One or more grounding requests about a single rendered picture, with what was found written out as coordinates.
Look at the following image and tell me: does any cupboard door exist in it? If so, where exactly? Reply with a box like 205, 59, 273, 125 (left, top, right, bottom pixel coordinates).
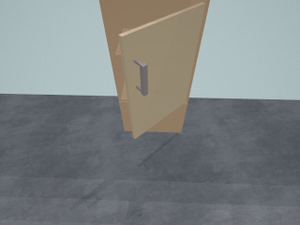
118, 2, 205, 139

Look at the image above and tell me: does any handle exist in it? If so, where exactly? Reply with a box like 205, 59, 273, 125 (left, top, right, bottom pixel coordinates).
133, 59, 148, 97

